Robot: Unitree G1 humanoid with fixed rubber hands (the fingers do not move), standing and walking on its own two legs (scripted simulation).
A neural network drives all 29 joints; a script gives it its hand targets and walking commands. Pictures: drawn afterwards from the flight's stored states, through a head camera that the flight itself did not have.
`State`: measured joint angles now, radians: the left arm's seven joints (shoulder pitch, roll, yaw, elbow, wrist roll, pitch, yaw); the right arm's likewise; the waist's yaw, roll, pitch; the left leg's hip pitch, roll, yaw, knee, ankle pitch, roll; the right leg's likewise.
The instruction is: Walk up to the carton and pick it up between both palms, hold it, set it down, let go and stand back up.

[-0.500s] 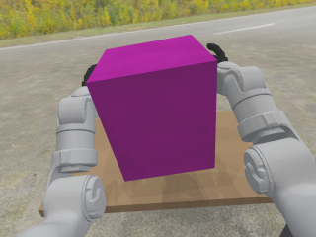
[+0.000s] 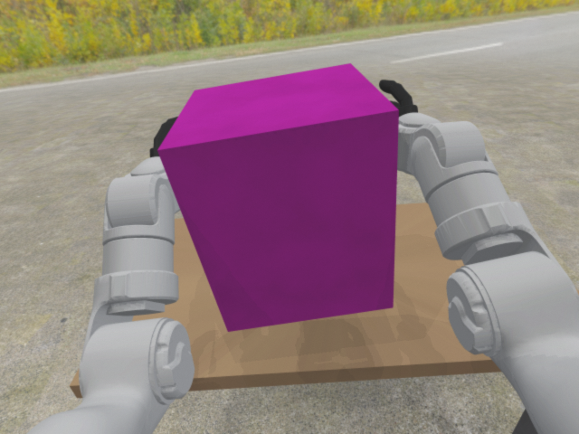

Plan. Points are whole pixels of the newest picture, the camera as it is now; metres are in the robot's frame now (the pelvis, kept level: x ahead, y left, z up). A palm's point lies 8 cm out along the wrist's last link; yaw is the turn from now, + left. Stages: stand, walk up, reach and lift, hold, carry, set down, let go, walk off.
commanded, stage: hold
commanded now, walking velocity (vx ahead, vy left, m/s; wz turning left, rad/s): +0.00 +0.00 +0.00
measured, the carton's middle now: (290, 195) +0.35 +0.01 +0.26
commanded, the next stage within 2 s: none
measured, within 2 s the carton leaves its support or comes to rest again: neither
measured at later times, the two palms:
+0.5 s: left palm (167, 171) +0.37 +0.16 +0.30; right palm (403, 133) +0.38 -0.14 +0.33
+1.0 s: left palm (168, 171) +0.37 +0.16 +0.30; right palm (404, 133) +0.38 -0.14 +0.33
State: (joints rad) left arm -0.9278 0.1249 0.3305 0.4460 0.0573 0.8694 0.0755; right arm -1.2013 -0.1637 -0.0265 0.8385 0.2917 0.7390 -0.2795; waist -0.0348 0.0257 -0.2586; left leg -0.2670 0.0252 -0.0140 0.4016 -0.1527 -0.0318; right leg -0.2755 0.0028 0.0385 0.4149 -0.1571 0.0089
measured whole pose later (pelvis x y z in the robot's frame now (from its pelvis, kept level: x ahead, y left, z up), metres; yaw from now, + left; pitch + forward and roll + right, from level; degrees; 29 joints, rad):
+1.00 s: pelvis +0.00 +0.00 +0.00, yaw +0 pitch +1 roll +0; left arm -0.95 0.13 0.34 0.48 0.06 0.86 0.07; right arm -1.22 -0.17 -0.03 0.86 0.29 0.74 -0.28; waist -0.03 0.03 -0.26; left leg -0.27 0.03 -0.01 0.40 -0.15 -0.03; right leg -0.28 0.00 0.04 0.41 -0.16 0.01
